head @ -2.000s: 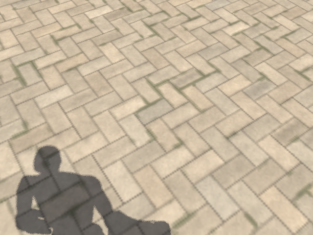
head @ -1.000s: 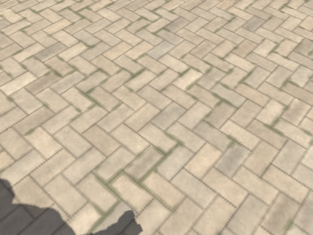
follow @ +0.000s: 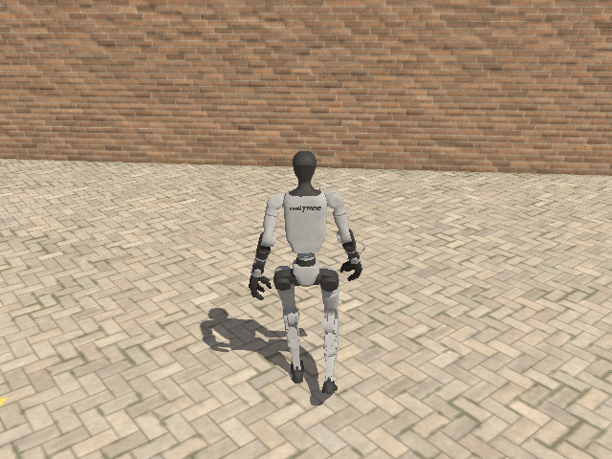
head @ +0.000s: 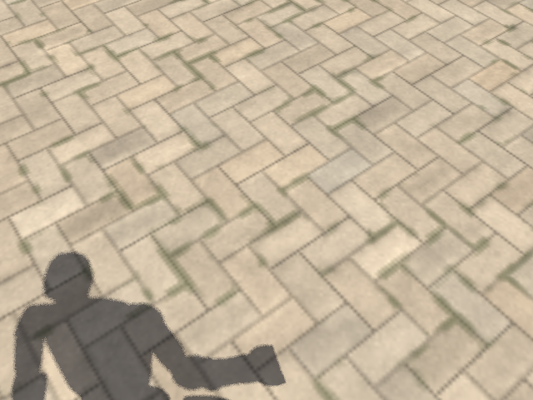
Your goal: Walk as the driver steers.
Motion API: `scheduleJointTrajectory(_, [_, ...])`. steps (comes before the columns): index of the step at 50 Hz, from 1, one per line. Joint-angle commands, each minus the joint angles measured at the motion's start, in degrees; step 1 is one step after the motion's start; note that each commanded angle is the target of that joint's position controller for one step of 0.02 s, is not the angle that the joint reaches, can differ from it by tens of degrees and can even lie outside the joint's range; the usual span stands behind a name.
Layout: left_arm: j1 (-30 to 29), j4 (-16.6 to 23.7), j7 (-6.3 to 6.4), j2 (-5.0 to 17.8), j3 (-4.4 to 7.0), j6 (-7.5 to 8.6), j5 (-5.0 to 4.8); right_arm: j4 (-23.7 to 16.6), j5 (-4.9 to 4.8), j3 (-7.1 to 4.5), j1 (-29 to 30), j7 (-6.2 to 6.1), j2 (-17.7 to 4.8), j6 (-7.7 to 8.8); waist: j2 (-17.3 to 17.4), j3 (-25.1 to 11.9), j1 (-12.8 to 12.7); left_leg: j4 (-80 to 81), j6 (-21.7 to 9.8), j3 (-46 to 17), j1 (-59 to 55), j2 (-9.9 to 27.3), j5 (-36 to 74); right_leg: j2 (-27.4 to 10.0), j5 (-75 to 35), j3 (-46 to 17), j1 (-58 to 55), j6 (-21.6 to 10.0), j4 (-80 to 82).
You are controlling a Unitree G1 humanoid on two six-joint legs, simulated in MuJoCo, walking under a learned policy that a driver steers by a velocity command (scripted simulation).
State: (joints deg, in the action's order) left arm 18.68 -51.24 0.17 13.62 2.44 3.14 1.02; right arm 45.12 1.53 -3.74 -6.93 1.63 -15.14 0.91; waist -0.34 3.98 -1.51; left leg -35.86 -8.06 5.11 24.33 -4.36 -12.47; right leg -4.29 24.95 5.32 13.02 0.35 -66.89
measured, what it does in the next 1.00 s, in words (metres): walks ahead, turning left: right foot, then left foot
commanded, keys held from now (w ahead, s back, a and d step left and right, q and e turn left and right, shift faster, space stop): w+q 0.04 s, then q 0.28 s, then no key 0.02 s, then q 0.66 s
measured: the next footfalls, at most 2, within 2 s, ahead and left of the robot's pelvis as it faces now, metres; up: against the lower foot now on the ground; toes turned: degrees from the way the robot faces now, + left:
right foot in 0.44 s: +0.35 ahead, -0.08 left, +0.00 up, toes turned +19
left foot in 0.88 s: +0.18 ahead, +0.09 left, +0.00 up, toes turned +33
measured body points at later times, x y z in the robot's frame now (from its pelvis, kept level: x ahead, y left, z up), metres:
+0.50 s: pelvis +0.20 -0.02 +0.01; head +0.24 -0.03 +0.45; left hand +0.29 +0.27 -0.09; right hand +0.34 -0.29 -0.13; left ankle +0.08 +0.04 -0.67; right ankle +0.31 -0.09 -0.72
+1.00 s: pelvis +0.19 -0.01 +0.02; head +0.19 +0.04 +0.47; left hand +0.13 +0.29 -0.11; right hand +0.45 -0.17 -0.07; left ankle +0.15 +0.06 -0.72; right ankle +0.29 -0.11 -0.66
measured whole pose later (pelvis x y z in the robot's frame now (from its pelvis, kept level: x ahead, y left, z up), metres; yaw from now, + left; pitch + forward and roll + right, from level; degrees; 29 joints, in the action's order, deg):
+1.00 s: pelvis +0.19 -0.01 +0.02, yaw +36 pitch +0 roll -2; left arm 11.6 -42.2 0.8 17.6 3.3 -3.8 1.0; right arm 41.0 1.0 -2.7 -13.0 0.8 -16.0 -3.2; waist -2.6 3.4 -0.5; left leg -29.8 -3.6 -2.3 14.0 -2.6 -15.3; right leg -2.0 23.6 2.2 27.1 1.9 -54.3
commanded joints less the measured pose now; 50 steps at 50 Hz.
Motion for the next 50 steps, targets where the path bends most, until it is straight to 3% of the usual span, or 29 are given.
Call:
scheduleJointTrajectory(1, [-3.9,7.2,-0.26,6.7,1.11,2.22,-0.01,0.8,-1.14,-2.87,-10.4,-1.54,-9.4,0.01,-0.4,-4.3,3.0,20.8,-9.7,-27.4,-23.3,17.6,12.0,-2.3,-6.4,-6.7,25.7,-0.5,-5.0])
scheduleJointTrajectory(3, [-1.1,6.5,-0.23,6.4,1.10,0.09,1.56,0.1,-1.65,-1.94,-7.2,-1.57,-7.0,0.92,0.7,-3.9,-0.2,21.5,-8.0,-20.9,-16.1,13.7,23.6,-2.9,-6.9,-6.7,18.6,0.9,-0.7])
scheduleJointTrajectory(5, [-0.7,6.7,-0.24,5.4,1.02,-1.44,1.49,0.4,-1.73,-2.08,-8.3,-1.23,-8.1,2.01,0.5,-4.6,-1.2,19.8,-8.1,-17.4,-14.1,12.1,39.6,-1.8,-7.2,-5.6,17.2,2.4,1.9])
scheduleJointTrajectory(7, [-2.8,7.7,-0.14,4.9,0.87,-1.99,1.21,0.6,-1.45,-2.40,-10.0,-1.23,-9.4,2.06,1.3,-5.1,-0.7,18.5,-7.0,-15.7,-13.9,10.7,45.8,-0.9,-10.0,-4.9,18.0,3.1,5.5])
scheduleJointTrajectory(11, [-9.9,10.3,0.07,5.3,0.57,-2.37,0.78,0.6,-1.47,-2.27,-13.1,-1.74,-9.1,0.83,4.3,-5.5,2.1,16.1,-4.5,-16.8,-16.7,9.3,45.8,0.7,-15.4,-5.1,20.7,3.3,14.0])
scheduleJointTrajectory(16, [-15.4,12.4,0.42,6.6,0.20,-1.87,0.06,0.3,-0.88,-2.55,-15.7,-2.55,-9.7,-0.61,5.1,-5.4,5.0,11.5,-3.5,-21.9,-22.9,10.6,45.7,3.5,-16.2,-6.6,21.0,1.9,23.2])
scheduleJointTrajectory(18, [-13.7,12.0,0.70,7.4,0.24,-1.36,-0.12,-0.3,-0.49,-2.59,-14.6,-2.82,-9.7,-0.99,5.6,-5.2,4.4,8.5,-2.3,-23.7,-23.2,10.6,45.9,4.5,-14.6,-7.4,17.0,0.6,28.2])
scheduleJointTrajectory(20, [-8.6,10.8,1.22,8.7,0.63,-0.73,-0.17,-1.4,-0.66,-2.79,-11.0,-2.86,-10.4,-1.00,6.0,-5.4,1.4,4.1,0.3,-25.7,-19.9,8.7,43.1,6.0,-15.0,-7.5,7.5,-1.2,36.7])
scheduleJointTrajectory(21, [-4.4,9.9,1.66,9.2,0.82,0.02,0.35,-2.1,-1.52,-2.67,-8.7,-2.69,-10.3,-0.61,4.4,-6.4,-1.6,-1.5,2.3,-25.3,-16.6,5.9,39.3,4.8,-23.7,-8.1,-0.8,-2.3,44.1])
scheduleJointTrajectory(22, [0.4,10.2,2.40,13.6,1.65,0.60,0.91,-4.4,-2.47,-1.67,-9.7,-2.50,-7.0,-0.06,-4.6,-13.0,-2.2,-14.9,4.9,-20.8,-10.5,1.9,20.9,-9.0,-41.9,-19.4,-13.1,-5.7,44.0])
scheduleJointTrajectory(23, [-2.3,11.8,2.23,16.6,2.01,-0.62,-0.06,-4.3,-2.83,-1.66,-18.5,-2.98,-5.1,-0.73,-14.8,-17.7,2.5,-27.3,6.0,-12.0,0.3,-8.9,-27.8,-23.6,-65.8,-35.6,-19.4,-15.1,43.9])
scheduleJointTrajectory(24, [-0.5,11.4,1.73,13.1,1.42,-1.73,-1.34,-1.6,0.19,-2.32,-21.7,-3.42,-8.6,-1.79,-6.7,-17.8,3.3,-34.9,6.3,-12.0,1.0,-4.2,-28.6,-23.2,-68.7,-34.7,-16.5,-17.2,40.8])
scheduleJointTrajectory(25, [-3.8,12.4,2.09,10.9,1.11,-2.28,-1.11,-1.5,0.09,-2.34,-18.9,-3.12,-8.6,-2.53,-7.3,-15.6,3.1,-38.4,7.0,-10.9,3.5,-2.5,-23.9,-22.0,-53.2,-32.4,-12.8,-18.3,43.3])
scheduleJointTrajectory(26, [-7.6,13.2,2.23,7.6,0.14,-2.95,-0.81,-1.9,0.23,-2.46,-13.8,-2.62,-9.6,-3.35,-3.6,-9.8,2.6,-36.5,7.9,-10.5,3.6,-0.1,-19.1,-16.3,-38.6,-25.2,-6.4,-15.4,47.5])
scheduleJointTrajectory(27, [-10.1,13.6,2.44,7.2,-0.17,-3.25,-0.26,-2.9,-0.07,-2.60,-11.0,-1.80,-9.3,-4.06,-6.7,-6.5,2.9,-34.3,8.8,-10.0,3.2,0.8,-15.8,-12.1,-31.0,-19.7,-2.6,-12.7,49.7])
scheduleJointTrajectory(28, [-10.6,13.5,2.49,7.7,-0.06,-3.36,0.39,-2.8,-0.45,-2.37,-11.5,-1.06,-8.6,-4.65,-8.8,-5.4,3.1,-34.2,9.8,-8.9,1.9,0.5,-14.0,-9.7,-31.7,-15.7,-0.4,-11.9,50.3])
scheduleJointTrajectory(30, [-9.5,12.8,2.38,8.4,0.35,-3.06,0.59,-3.2,-1.11,-1.96,-11.5,-0.43,-7.5,-5.04,-8.3,-6.2,3.1,-31.6,10.4,-7.8,0.6,0.3,-12.1,-8.7,-32.8,-11.5,-0.2,-11.7,50.4])
scheduleJointTrajectory(34, [-7.8,12.3,2.03,9.4,1.00,-2.98,0.55,-4.7,-0.54,-1.23,-8.3,0.07,-6.4,-5.54,-8.2,-7.0,2.0,-23.8,10.3,-6.4,1.1,2.4,-11.5,-11.1,-25.6,-9.5,-2.4,-12.8,51.3])
scheduleJointTrajectory(37, [-8.4,12.4,1.41,10.6,1.59,-3.46,0.83,-6.3,-0.75,-0.48,-5.2,0.84,-5.6,-5.73,-9.3,-6.3,1.3,-15.0,9.3,-4.5,-3.1,4.0,-11.6,-11.7,-17.7,-7.4,-0.1,-12.2,51.8])
scheduleJointTrajectory(40, [-7.5,12.0,0.87,12.2,2.29,-4.05,1.02,-7.2,-1.06,-0.33,-4.2,1.11,-6.1,-5.31,-9.5,-6.8,0.6,-8.2,7.9,-2.2,-7.0,3.8,-12.6,-13.1,-16.7,-6.3,0.0,-11.5,49.9])
scheduleJointTrajectory(42, [-7.8,11.8,0.70,13.1,2.64,-4.54,0.47,-7.1,-1.07,-0.24,-5.9,1.13,-5.7,-4.67,-8.3,-7.1,1.9,0.2,6.5,-0.9,-11.7,3.1,-9.2,-13.2,-18.3,-4.4,1.1,-9.6,46.1])
scheduleJointTrajectory(43, [-7.2,11.5,0.62,12.9,2.76,-4.77,0.21,-6.5,-0.91,-0.36,-7.9,0.87,-6.0,-4.19,-6.4,-7.1,3.0,6.7,5.4,-1.4,-16.0,2.5,-5.8,-12.5,-18.3,-2.5,3.7,-7.0,42.5])
scheduleJointTrajectory(44, [-4.8,10.8,0.29,11.6,2.74,-5.04,0.29,-6.2,-0.39,-0.80,-8.9,0.23,-7.9,-3.59,1.0,-5.6,3.2,16.2,4.1,-9.6,-18.4,5.9,-4.0,-9.9,-12.4,1.1,7.9,-2.7,34.6])
scheduleJointTrajectory(45, [-3.6,13.6,-0.09,6.0,1.36,-5.55,0.33,-8.3,-0.15,-2.30,-7.7,-0.48,-15.6,-3.25,18.9,-4.3,1.4,23.0,-1.3,-35.5,-20.7,23.4,0.6,-0.3,8.4,6.4,21.8,2.8,19.8])
scheduleJointTrajectory(46, [-11.1,15.5,1.08,9.1,1.89,-6.52,0.60,-7.6,0.37,-3.58,-10.8,-0.79,-18.2,-3.35,12.9,-1.0,5.9,21.8,-7.4,-36.1,-11.9,25.9,11.8,3.1,10.5,-3.1,22.3,2.6,11.2])
scheduleJointTrajectory(47, [-11.1,15.3,1.13,8.6,1.86,-6.98,-0.25,-7.0,0.07,-2.90,-9.2,-1.15,-15.3,-3.31,9.6,-0.7,3.5,20.5,-7.2,-30.5,-11.4,22.1,13.0,2.1,6.0,-6.1,21.3,2.2,7.9])
scheduleJointTrajectory(48, [-9.3,14.3,0.95,8.7,1.94,-6.76,-0.73,-7.3,-0.49,-2.18,-5.5,-1.38,-12.7,-3.31,8.3,-0.1,1.3,20.4,-5.1,-25.8,-10.8,17.9,11.3,1.8,0.8,-6.9,20.5,1.8,8.0])
scheduleJointTrajectory(49, [-7.7,13.2,0.88,9.3,2.30,-6.25,-0.32,-8.1,-0.55,-1.93,-2.4,-1.58,-11.6,-3.34,8.8,-1.3,0.1,19.7,-3.4,-23.2,-12.6,14.5,11.0,2.2,-2.5,-6.7,20.1,1.4,8.1])
scheduleJointTrajectory(50, [-6.2,12.1,0.68,9.9,2.57,-6.03,0.54,-8.4,-0.89,-1.58,-1.9,-1.83,-10.4,-3.17,9.7,-3.0,0.2,18.5,-3.6,-21.8,-14.5,13.2,16.8,2.8,-4.0,-5.9,19.8,1.6,6.3])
